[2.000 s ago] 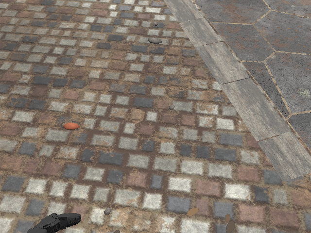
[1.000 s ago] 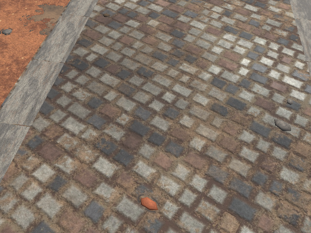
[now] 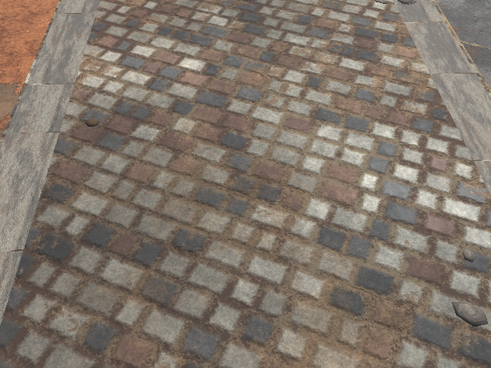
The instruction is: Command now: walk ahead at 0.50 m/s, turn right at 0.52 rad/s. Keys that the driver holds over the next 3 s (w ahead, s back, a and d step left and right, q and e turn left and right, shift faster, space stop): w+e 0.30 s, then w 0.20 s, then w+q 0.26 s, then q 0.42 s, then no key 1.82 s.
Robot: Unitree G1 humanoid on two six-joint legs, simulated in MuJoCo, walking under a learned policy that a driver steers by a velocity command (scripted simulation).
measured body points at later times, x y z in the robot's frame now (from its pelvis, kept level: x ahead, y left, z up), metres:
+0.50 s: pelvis +0.28 -0.08 +0.00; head +0.30 -0.10 +0.45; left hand +0.40 +0.17 -0.11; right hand +0.40 -0.38 -0.10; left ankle +0.48 +0.07 -0.68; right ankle +0.22 -0.14 -0.74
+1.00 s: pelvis +0.56 -0.08 +0.00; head +0.61 -0.08 +0.45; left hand +0.77 +0.16 -0.10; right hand +0.62 -0.37 -0.11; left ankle +0.58 -0.02 -0.74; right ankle +0.65 -0.27 -0.68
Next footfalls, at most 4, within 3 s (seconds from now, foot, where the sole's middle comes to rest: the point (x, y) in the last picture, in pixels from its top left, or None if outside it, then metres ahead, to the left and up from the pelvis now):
0.20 right None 0.26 -0.15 -0.78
0.72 left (251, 321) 0.62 -0.02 -0.78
1.18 right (314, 270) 0.78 -0.22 -0.78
1.54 left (235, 303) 0.68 0.02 -0.78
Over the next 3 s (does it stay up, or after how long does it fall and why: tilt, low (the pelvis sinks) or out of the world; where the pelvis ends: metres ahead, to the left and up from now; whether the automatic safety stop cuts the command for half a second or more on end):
stays up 0.69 -0.09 -0.01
